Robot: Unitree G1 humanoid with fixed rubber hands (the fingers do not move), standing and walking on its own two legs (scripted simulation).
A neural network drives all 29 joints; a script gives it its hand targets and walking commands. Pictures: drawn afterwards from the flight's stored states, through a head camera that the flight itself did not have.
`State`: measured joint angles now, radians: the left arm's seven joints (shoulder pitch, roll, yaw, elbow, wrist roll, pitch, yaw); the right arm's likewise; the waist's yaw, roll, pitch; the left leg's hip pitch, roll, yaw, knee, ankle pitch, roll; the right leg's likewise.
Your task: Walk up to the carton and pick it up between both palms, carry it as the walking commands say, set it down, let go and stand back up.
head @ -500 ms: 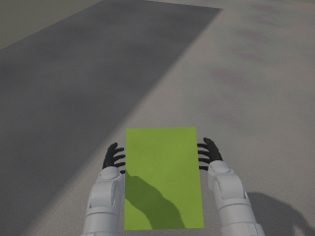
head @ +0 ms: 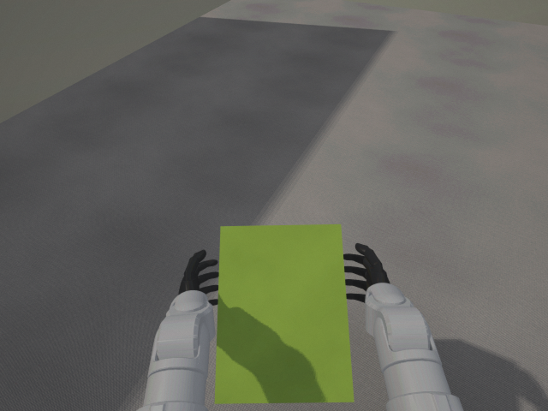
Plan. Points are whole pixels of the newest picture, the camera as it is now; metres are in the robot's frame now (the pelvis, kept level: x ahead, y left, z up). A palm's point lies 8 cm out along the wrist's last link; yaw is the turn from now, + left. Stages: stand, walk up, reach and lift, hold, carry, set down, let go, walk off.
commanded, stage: carry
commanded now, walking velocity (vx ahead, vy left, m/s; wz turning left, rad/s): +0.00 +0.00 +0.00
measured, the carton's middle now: (281, 307) +0.33 +0.01 -0.08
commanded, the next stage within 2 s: none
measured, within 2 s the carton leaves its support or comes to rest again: neither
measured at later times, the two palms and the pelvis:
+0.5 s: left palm (173, 169) +0.60 +0.22 +0.01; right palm (299, 172) +0.59 -0.04 +0.00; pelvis +0.29 +0.09 -0.01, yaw +1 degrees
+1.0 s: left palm (154, 96) +0.91 +0.32 +0.02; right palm (254, 100) +0.89 +0.05 +0.01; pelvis +0.59 +0.19 +0.01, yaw +0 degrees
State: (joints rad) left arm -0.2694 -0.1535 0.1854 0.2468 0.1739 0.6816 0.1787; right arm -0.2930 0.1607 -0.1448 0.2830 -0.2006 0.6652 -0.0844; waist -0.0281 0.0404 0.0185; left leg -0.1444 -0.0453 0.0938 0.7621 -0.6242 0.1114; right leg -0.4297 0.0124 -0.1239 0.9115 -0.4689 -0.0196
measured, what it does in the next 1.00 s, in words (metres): walks ahead: right foot, then left foot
